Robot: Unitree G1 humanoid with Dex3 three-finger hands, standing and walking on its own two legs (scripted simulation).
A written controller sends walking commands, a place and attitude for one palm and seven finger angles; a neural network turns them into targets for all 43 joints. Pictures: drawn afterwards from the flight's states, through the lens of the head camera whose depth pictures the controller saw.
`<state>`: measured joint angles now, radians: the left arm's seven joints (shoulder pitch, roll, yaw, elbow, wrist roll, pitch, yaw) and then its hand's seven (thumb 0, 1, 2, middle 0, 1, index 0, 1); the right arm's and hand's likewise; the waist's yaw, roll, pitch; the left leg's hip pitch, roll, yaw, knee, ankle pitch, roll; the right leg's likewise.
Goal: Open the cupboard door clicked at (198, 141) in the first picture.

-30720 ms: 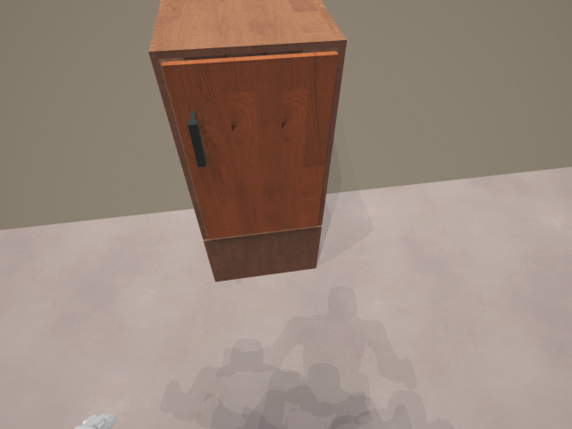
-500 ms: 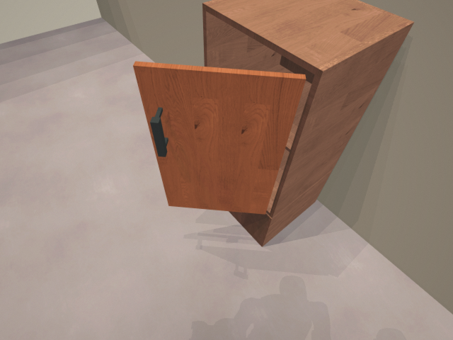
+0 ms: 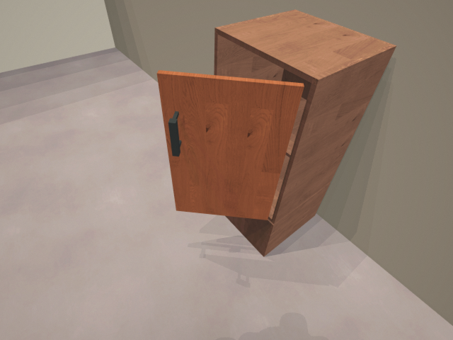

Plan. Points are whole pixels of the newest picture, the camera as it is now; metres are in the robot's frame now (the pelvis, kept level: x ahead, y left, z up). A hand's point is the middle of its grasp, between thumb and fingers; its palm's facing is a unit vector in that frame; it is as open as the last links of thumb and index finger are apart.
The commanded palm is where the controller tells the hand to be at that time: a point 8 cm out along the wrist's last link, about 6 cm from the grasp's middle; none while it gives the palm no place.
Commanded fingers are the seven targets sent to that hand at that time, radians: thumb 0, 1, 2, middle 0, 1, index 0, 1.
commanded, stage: come to a stop and stand still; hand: left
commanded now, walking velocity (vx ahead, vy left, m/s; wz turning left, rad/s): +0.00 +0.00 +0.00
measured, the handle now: (176, 134) +0.66 +0.19 -0.03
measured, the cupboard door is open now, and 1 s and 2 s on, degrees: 46 46 46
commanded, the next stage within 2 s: look again from close up in 1.08 s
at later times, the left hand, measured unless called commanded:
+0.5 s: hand out of the picture -0.07 +0.17 -0.18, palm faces +0.05 -0.99 -0.14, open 7.4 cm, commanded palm none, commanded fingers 0.00 0.90 0.90 -0.20 -0.30 -0.20 -0.30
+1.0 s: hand out of the picture -0.08 +0.22 -0.17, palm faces +0.03 -0.99 -0.16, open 7.4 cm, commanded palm none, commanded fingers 0.00 0.90 0.90 -0.20 -0.30 -0.20 -0.30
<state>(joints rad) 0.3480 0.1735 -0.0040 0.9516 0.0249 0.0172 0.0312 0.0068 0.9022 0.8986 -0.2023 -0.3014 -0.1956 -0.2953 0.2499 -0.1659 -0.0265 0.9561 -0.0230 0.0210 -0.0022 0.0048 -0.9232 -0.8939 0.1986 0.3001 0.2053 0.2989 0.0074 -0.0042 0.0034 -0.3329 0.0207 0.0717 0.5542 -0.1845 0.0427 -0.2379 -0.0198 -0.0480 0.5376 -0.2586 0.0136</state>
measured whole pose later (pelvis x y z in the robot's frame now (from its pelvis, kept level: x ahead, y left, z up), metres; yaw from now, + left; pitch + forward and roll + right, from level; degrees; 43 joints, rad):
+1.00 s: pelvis -0.08 +0.05 +0.01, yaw -2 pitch -2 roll +0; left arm 0.32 0.15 0.02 1.05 0.03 0.00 0.03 0.00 0.90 0.90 -0.20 -0.30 -0.19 -0.29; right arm 0.34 -0.09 -0.01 1.10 -0.02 0.01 -0.02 0.01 -0.91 -0.89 0.20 0.30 0.20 0.30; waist 0.01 -0.04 0.01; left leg -0.23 -0.04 0.04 0.47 -0.21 0.05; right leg -0.27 -0.06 0.00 0.46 -0.16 0.03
